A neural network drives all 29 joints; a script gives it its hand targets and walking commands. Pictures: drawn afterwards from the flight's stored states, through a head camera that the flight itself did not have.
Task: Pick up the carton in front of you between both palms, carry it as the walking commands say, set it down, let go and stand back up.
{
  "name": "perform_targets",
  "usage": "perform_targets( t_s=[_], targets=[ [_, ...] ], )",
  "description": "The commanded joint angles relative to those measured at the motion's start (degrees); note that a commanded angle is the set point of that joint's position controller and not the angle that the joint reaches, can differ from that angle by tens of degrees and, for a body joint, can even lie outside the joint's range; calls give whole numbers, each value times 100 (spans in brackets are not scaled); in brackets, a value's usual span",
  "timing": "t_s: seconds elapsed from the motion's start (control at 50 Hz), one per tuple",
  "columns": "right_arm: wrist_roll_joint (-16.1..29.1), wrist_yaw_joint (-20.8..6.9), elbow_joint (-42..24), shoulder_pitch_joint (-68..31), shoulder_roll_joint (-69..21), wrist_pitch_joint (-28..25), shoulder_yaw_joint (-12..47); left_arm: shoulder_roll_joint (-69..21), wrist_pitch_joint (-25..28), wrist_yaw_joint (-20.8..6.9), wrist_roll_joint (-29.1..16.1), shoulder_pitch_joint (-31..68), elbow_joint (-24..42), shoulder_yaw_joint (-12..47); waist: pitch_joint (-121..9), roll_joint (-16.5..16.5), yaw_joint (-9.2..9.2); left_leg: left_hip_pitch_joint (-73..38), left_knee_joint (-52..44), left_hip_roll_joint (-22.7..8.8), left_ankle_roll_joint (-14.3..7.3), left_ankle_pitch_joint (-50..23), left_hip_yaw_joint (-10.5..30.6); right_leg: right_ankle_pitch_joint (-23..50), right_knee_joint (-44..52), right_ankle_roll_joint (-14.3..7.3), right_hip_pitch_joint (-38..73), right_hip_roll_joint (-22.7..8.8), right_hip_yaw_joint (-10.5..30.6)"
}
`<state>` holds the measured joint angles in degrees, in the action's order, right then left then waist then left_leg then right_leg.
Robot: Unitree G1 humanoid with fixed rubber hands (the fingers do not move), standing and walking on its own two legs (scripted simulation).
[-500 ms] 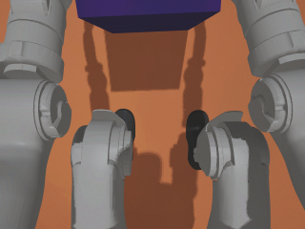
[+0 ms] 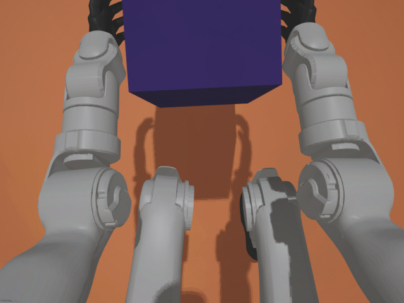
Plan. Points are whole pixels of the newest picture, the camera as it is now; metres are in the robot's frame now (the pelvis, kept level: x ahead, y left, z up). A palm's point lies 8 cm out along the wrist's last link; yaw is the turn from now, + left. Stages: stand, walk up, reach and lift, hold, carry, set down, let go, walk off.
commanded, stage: reach and lift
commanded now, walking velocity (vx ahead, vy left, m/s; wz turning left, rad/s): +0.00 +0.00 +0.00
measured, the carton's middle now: (201, 44) +0.55 +0.04 -0.16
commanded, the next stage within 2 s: none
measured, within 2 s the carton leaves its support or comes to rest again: neither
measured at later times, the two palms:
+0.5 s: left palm (52, 15) +0.49 +0.18 +0.06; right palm (372, 4) +0.51 -0.12 +0.07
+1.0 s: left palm out of the picture +0.44 +0.17 +0.23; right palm out of the picture +0.45 -0.13 +0.23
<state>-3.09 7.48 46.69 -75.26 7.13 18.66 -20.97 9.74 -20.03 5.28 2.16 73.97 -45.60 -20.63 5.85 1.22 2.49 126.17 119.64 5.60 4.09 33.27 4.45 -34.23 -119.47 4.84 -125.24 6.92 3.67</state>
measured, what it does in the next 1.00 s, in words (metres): rises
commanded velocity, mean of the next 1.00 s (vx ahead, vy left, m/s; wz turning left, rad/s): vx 0.00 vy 0.00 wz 0.00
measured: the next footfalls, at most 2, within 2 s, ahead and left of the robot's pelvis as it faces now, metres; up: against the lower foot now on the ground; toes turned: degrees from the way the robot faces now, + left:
none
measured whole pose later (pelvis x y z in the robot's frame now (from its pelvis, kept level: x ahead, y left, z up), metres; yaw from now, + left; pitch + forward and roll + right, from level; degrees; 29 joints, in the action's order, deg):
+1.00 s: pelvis +0.05 +0.00 +0.26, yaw +1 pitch +29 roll +0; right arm -13.2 2.4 35.2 -37.1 -6.8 19.5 -24.4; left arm -5.0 -20.8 0.8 13.4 37.2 -35.3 -24.0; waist -12.6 0.9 1.1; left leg 72.3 67.5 4.8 2.2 24.4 6.7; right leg -25.2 -67.7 2.1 -71.8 5.7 7.0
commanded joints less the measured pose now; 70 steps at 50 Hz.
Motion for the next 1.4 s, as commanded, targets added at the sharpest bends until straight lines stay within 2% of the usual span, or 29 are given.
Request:
perform_targets(
  t_s=[0.0,0.08,0.18,0.26,0.34,0.44,0.56,0.74,1.04,1.22,1.38],
  targets=[
    [53,-1629,232,-3094,-6098,110,1813,-6087,-74,-1750,-139,3225,-46,1983,-6185,-94,30,-3268,-1601,311,-221,-1526,-1018,1343,1565,-358,2741,375,-911],
    [-417,-1688,496,-3135,-5942,110,1160,-5986,-79,-1825,395,3225,-329,1317,-5748,-38,22,-3055,-2118,344,-266,-979,-1022,881,2045,-393,2725,374,-900],
    [-561,-1724,478,-3265,-6003,172,1042,-6027,-135,-1826,617,3355,-343,1101,-6156,-42,19,-3497,-2600,344,-275,-690,-1019,594,2535,-386,3088,365,-931],
    [-446,-1788,263,-3234,-6304,274,1287,-6308,-236,-1856,554,3322,-134,1311,-6911,-77,43,-4144,-2869,343,-256,-885,-1054,748,2819,-356,3557,371,-990],
    [-229,-1861,-104,-3020,-6653,379,1743,-6666,-335,-1897,312,3128,231,1786,-7699,-118,58,-4825,-3084,337,-204,-1377,-1088,1198,3047,-309,4137,381,-1015],
    [22,-1899,-478,-2525,-6963,451,2296,-7013,-413,-1932,2,2616,603,2370,-7990,-117,23,-5439,-3387,352,-143,-1895,-1041,1676,3378,-253,4748,384,-957],
    [71,-1894,-554,-1683,-7184,397,2578,-7242,-358,-1916,-43,1788,624,2617,-7362,-89,-25,-5838,-3895,377,-155,-2076,-891,1864,3912,-229,5186,373,-796],
    [-145,-1860,-443,-527,-7289,197,2523,-7379,-142,-1828,192,650,485,2559,-6313,-98,-59,-6668,-4880,362,-225,-2080,-633,1865,4899,-279,5949,330,-536],
    [-247,-1874,-870,1154,-7450,75,3008,-7558,-3,-1823,292,-1000,841,2994,-5201,-93,-109,-8589,-6622,220,-294,-2446,-268,2328,6687,-370,8082,145,-119],
    [-268,-1923,-1174,2285,-7379,200,3301,-7542,-112,-1809,290,-2105,1184,3303,-4305,-135,-153,-10005,-7813,109,-314,-3131,-66,3050,7872,-407,9508,12,61],
    [-160,-1983,-1700,3156,-7255,619,3627,-7471,-521,-1827,190,-2944,1709,3657,-3420,-149,-213,-11166,-8836,30,-306,-3564,4,3559,8891,-397,10777,-86,112]
  ],
)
